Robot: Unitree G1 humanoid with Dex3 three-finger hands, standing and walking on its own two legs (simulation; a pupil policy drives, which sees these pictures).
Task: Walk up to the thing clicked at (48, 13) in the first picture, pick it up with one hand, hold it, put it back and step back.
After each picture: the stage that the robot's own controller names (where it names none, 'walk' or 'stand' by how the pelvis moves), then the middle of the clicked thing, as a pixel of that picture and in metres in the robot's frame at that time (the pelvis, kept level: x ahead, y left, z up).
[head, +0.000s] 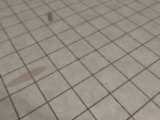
stand; (50, 16) +1.90 +0.46 -0.72
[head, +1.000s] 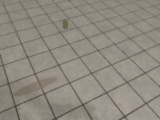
walk; (65, 24) +1.78 +0.21 -0.69
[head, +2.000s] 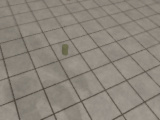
walk; (65, 49) +1.22 +0.13 -0.71
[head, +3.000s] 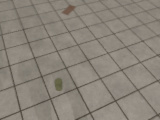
walk; (58, 84) +0.76 +0.18 -0.71
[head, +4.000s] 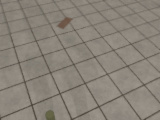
walk; (50, 117) +0.49 +0.22 -0.71
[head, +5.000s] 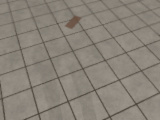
stand; out of the picture +0.37 +0.19 -0.70
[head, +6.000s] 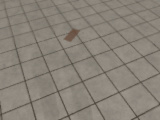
stand; out of the picture +0.32 +0.19 -0.72
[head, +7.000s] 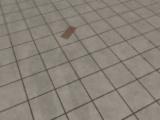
stand; out of the picture +0.32 +0.20 -0.73
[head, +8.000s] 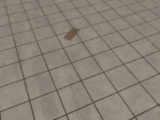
stand; out of the picture +0.32 +0.20 -0.73
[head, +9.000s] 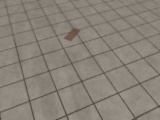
stand; out of the picture +0.32 +0.20 -0.73
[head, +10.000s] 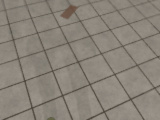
go down; out of the picture +0.34 +0.20 -0.70
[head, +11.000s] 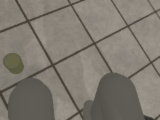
go down; (14, 64) +0.41 +0.23 -0.29
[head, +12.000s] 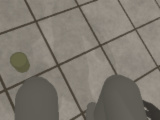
close in; (20, 63) +0.41 +0.23 -0.29
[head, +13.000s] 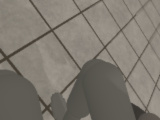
close in; out of the picture +0.40 +0.27 -0.22
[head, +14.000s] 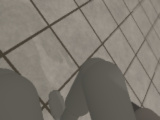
close; out of the picture +0.39 +0.28 -0.22
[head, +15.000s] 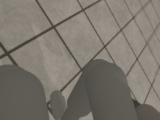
lift; out of the picture +0.34 +0.26 -0.22
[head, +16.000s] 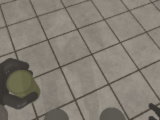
lift; (25, 88) +0.31 +0.19 +0.00
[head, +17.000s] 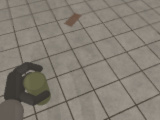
hold; (38, 89) +0.32 +0.16 +0.02
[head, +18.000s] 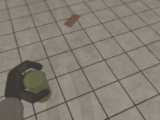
hold; (39, 87) +0.32 +0.16 +0.02
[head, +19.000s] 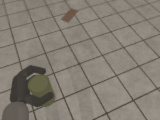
crouch; (42, 91) +0.32 +0.15 -0.01
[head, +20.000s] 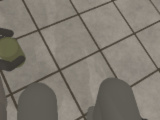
lower; (12, 53) +0.43 +0.21 -0.09
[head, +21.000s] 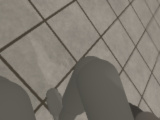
lower; out of the picture +0.42 +0.29 -0.22
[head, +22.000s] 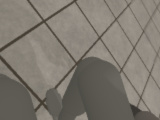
lower; out of the picture +0.40 +0.29 -0.22
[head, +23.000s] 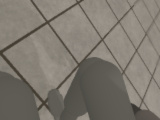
lower; out of the picture +0.40 +0.30 -0.22
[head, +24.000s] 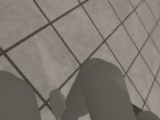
lower; out of the picture +0.39 +0.30 -0.22
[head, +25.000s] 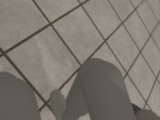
draw back; out of the picture +0.39 +0.27 -0.22
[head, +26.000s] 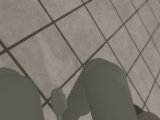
rise; out of the picture +0.39 +0.27 -0.23
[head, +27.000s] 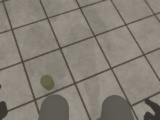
walk; (47, 83) +0.40 +0.20 -0.46
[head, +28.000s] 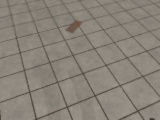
stand; out of the picture +0.34 +0.18 -0.66
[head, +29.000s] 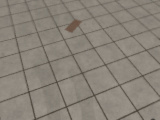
stand; out of the picture +0.33 +0.19 -0.67
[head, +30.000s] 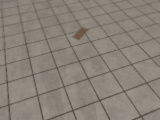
stand; out of the picture +0.35 +0.17 -0.72
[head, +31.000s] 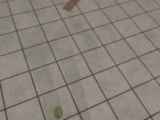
walk; (58, 112) +0.40 +0.13 -0.71
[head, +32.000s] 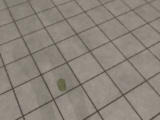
walk; (61, 85) +0.60 +0.17 -0.69
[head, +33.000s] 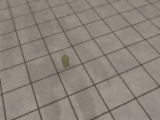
walk; (65, 61) +0.93 +0.19 -0.69
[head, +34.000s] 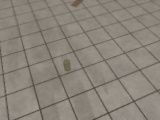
stand; (67, 65) +0.99 +0.19 -0.71
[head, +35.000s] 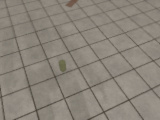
stand; (62, 65) +0.99 +0.21 -0.73
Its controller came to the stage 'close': yes
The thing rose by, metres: 0.72
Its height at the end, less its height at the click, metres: +0.00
